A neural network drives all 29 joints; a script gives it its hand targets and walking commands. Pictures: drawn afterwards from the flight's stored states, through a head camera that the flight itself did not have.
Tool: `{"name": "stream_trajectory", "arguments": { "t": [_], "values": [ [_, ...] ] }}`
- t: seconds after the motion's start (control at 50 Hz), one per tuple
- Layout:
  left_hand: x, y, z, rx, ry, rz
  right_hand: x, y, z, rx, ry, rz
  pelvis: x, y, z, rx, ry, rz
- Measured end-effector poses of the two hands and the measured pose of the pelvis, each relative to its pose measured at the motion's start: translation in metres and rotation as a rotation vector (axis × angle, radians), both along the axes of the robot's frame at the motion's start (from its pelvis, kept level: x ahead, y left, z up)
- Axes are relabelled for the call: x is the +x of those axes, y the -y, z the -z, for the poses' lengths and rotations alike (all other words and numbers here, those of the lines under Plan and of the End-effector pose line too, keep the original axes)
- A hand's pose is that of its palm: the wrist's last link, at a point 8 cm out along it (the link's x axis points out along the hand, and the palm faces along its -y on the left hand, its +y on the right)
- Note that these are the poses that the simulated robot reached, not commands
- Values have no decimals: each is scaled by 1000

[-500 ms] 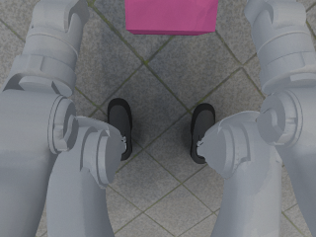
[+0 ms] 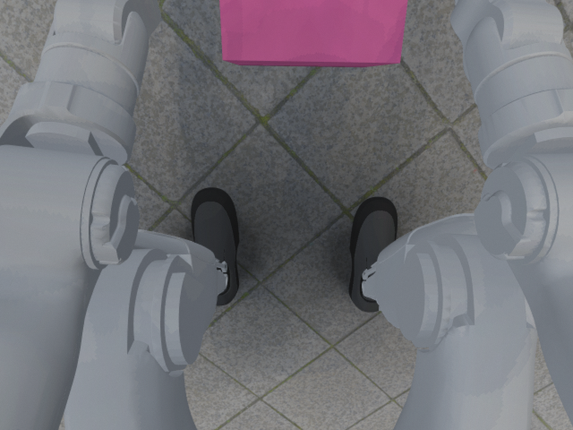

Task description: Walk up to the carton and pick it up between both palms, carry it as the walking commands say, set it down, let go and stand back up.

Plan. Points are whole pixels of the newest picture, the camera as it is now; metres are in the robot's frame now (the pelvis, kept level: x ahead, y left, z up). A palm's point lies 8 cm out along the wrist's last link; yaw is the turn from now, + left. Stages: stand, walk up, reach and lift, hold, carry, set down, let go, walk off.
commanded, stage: reach and lift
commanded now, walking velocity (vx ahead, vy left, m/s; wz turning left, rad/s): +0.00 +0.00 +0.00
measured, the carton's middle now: out of the picture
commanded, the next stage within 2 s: none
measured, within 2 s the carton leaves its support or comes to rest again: leaves its support in 1.32 s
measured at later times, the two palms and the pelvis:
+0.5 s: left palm out of the picture +0.56 +0.12 -0.21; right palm out of the picture +0.55 -0.16 -0.21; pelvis +0.00 +0.00 +0.00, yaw +0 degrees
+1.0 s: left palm out of the picture +0.56 +0.12 -0.21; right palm out of the picture +0.56 -0.16 -0.21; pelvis +0.00 +0.00 +0.00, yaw +0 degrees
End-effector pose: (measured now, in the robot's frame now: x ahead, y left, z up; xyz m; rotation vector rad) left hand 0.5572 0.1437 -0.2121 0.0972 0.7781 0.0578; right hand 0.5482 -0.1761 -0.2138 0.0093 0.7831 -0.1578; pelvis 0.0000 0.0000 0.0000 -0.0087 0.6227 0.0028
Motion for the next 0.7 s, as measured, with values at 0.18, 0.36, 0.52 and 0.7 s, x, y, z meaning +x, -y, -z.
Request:
{"name": "stream_trajectory", "arguments": {
  "t": [0.18,0.36,0.52,0.7],
  "values": [
    [0,3,0,-10,-2,25,1,-4,0,5,3,-36,0,0,0,0,1,0],
    [1,16,-1,-54,-1,75,4,-17,-3,47,17,-75,0,0,0,0,1,0],
    [1,21,-1,-69,-3,74,4,-18,-2,48,12,-73,0,0,0,0,0,0],
    [2,21,0,-88,-22,61,6,-18,-3,41,3,-95,0,0,2,1,5,1]
  ]
}}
